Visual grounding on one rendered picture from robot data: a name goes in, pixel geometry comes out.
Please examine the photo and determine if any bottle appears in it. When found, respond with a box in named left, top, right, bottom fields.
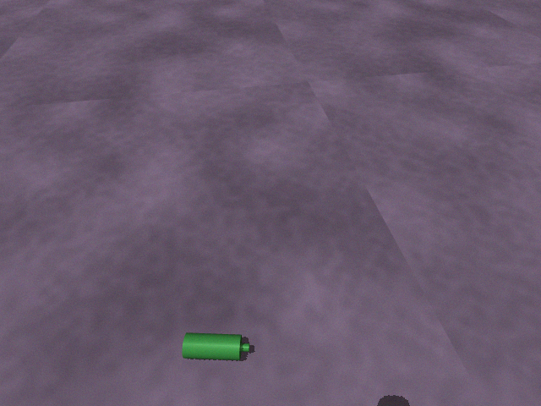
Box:
left=182, top=332, right=249, bottom=360

